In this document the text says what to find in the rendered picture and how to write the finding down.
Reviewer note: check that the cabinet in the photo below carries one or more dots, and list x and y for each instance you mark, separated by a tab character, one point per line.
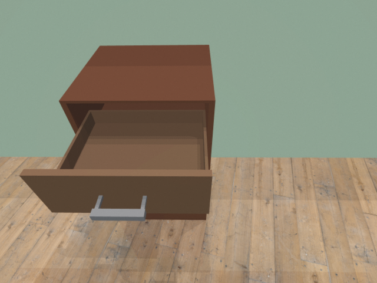
145	77

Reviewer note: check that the drawer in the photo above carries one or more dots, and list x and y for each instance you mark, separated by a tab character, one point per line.
127	154

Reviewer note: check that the handle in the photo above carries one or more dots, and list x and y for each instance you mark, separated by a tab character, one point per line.
98	214

